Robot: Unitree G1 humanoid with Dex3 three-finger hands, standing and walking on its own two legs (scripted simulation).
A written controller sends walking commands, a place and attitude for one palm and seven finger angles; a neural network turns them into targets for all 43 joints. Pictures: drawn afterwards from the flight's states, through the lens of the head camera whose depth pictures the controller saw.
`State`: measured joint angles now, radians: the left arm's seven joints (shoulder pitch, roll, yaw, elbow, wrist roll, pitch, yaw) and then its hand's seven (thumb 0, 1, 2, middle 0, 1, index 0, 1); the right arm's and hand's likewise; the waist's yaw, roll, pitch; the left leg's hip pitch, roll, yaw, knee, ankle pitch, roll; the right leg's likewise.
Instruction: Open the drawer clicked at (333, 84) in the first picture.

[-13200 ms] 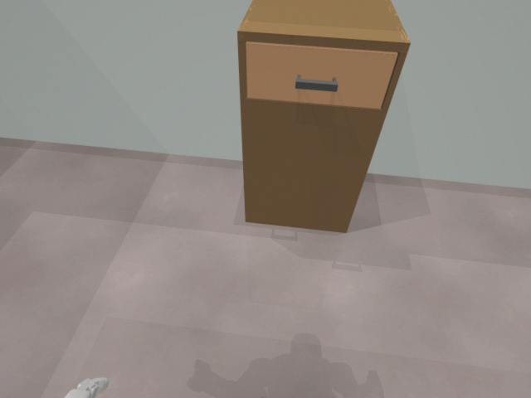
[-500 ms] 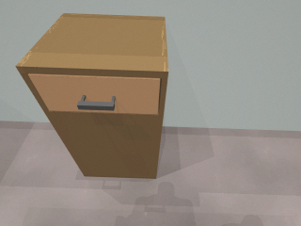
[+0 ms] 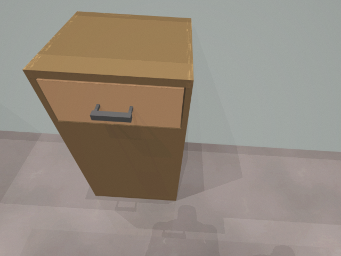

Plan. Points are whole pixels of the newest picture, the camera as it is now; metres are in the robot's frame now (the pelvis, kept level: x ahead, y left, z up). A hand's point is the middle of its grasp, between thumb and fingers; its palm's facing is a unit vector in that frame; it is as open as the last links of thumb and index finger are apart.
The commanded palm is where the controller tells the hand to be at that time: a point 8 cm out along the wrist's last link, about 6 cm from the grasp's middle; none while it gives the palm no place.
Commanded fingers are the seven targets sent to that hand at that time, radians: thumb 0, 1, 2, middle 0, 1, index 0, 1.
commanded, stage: look again from close up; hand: left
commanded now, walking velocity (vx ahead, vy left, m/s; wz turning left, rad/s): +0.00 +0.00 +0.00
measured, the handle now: (113, 112) +0.52 +0.23 +0.00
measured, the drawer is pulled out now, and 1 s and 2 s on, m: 0.00 0.00 0.00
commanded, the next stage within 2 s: raise the hand with hooked fingers in 0.44 s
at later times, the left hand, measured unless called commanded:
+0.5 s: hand out of the picture +0.04 +0.19 -0.17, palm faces +0.02 -0.97 -0.23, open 7.3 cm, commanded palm none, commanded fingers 0.00 0.90 0.90 -0.20 -0.30 -0.20 -0.30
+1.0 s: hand (94, 243) +0.16 +0.19 -0.07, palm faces -0.22 -0.22 -0.95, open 8.7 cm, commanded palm +0.18 +0.23 +0.00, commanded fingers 0.00 0.34 0.66 -0.24 -0.66 -0.24 -0.66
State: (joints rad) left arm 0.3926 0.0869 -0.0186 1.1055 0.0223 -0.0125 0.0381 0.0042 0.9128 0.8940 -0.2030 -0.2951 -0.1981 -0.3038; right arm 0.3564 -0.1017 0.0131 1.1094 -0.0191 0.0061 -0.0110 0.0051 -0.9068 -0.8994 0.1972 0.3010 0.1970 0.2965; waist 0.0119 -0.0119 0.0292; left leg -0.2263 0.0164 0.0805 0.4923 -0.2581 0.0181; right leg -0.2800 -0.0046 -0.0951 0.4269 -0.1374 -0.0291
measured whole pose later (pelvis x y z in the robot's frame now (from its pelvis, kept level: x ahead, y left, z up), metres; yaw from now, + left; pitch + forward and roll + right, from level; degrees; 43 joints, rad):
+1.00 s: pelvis +0.03 -0.03 -0.02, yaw -3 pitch +9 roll +3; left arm 0.57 0.33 -0.06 0.03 1.05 -0.10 0.39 0.00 0.57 0.75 -0.23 -0.51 -0.23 -0.52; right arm 0.03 -0.28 -0.06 0.49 -0.05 0.03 0.06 0.01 -0.91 -0.90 0.20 0.30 0.20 0.30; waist 0.11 -0.05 -0.08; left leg -0.44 0.03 0.14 0.68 -0.38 0.00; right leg -0.59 0.01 -0.03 0.74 -0.31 -0.07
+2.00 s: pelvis +0.03 +0.02 +0.00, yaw -3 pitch -1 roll +0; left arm -0.12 0.48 -0.10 0.04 0.94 0.12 0.04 0.00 -0.47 0.30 -0.32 -1.18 -0.32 -1.19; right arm 0.09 -0.20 0.04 0.60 0.02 0.10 -0.02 0.01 -0.90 -0.90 0.20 0.30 0.20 0.30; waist 0.09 0.08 -0.01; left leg -0.13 -0.05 0.02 0.44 -0.29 0.04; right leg -0.25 -0.02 -0.01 0.47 -0.20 0.00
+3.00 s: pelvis +0.03 -0.01 +0.00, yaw -3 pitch +3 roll +1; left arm -0.26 0.52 -0.04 0.26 0.92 -0.02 0.04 0.00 -0.49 0.30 -0.32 -1.20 -0.32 -1.21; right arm 0.16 -0.27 -0.02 0.64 0.03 0.09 -0.04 0.01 -0.90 -0.90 0.20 0.30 0.20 0.30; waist 0.06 0.07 -0.01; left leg -0.22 -0.02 0.00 0.45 -0.27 0.01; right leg -0.33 0.01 -0.04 0.47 -0.19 -0.04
